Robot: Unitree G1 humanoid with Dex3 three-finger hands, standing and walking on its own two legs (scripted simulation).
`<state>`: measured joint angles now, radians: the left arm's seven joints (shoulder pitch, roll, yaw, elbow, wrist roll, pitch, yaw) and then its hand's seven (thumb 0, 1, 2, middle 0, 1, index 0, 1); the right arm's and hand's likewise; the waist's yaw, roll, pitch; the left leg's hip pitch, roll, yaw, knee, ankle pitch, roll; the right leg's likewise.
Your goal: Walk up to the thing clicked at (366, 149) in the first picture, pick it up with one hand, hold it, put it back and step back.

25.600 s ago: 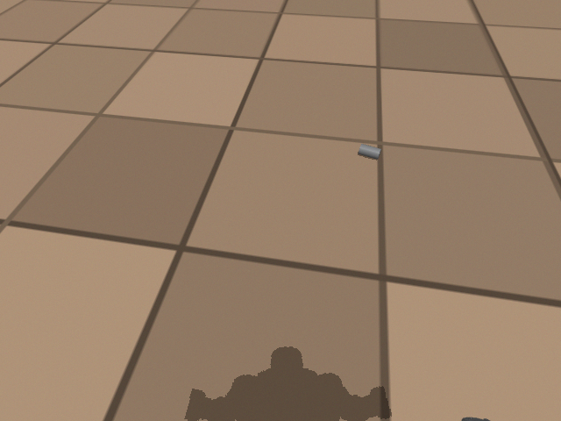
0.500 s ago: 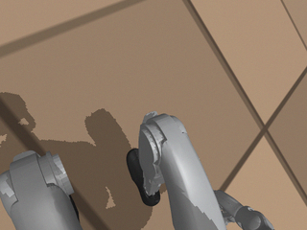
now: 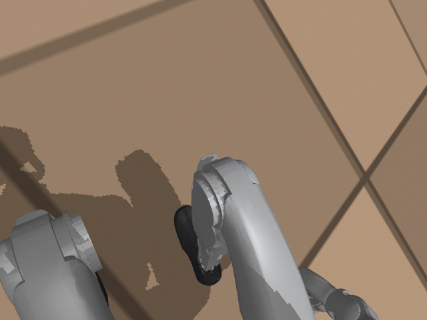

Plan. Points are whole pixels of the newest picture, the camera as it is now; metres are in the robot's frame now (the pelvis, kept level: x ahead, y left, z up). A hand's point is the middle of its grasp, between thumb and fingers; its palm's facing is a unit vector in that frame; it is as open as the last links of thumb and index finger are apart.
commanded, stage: open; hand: left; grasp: from above
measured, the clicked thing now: out of the picture +0.43 +0.32 -0.26
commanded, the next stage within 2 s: withdraw in 0.14 s
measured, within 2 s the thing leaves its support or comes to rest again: neither
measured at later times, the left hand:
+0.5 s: hand out of the picture +0.44 +0.33 -0.21, palm faces -0.32 -0.14 -0.94, open 14.0 cm
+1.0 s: hand out of the picture +0.39 +0.32 -0.07, palm faces -0.50 -0.12 -0.86, open 13.8 cm
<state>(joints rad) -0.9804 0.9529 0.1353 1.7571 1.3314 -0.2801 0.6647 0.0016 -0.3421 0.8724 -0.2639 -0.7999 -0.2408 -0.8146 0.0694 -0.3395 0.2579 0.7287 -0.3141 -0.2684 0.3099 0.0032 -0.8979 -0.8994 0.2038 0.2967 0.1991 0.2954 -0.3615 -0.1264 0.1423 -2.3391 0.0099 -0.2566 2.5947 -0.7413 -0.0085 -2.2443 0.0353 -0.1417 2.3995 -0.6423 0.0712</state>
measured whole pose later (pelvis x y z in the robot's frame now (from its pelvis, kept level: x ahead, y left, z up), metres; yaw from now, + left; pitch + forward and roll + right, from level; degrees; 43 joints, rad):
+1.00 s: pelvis -0.01 -0.02 +0.07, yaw +8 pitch +32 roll -6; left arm -0.92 0.68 0.00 1.37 1.19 -0.24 0.23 0.00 -0.48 0.99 -0.14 -0.97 -0.12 -0.98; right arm 0.14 -0.33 0.05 0.70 -0.11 -0.06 0.16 0.00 -0.91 -0.90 0.20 0.30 0.20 0.29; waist -0.20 0.00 -0.09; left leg -2.21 0.01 -0.12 2.30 -0.66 -0.02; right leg -2.17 -0.01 -0.04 2.23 -0.62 0.03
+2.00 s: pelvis +0.00 -0.01 +0.23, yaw +11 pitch +30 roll -4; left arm -0.14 0.39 0.05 0.35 0.34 0.16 0.04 0.01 0.87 0.89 -0.22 -0.30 -0.21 -0.30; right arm 0.06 -0.28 -0.03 0.56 0.03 -0.06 0.03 0.01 -0.91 -0.90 0.20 0.30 0.20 0.29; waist -0.05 0.02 -0.20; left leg -1.69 0.02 -0.08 1.81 -0.64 -0.01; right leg -1.66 -0.02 -0.04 1.75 -0.61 0.02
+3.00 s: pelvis +0.08 +0.00 +0.42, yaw +14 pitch +10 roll -3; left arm 0.50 0.22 0.03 -0.13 -0.05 0.45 0.01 0.01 0.90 0.90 -0.20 -0.30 -0.20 -0.30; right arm 0.27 -0.22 0.04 0.52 0.00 -0.25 -0.18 0.01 -0.90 -0.90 0.21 0.30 0.20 0.29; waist -0.03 0.04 -0.16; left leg -0.70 0.03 -0.07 1.01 -0.49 -0.02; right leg -0.65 -0.02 -0.07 0.94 -0.46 0.02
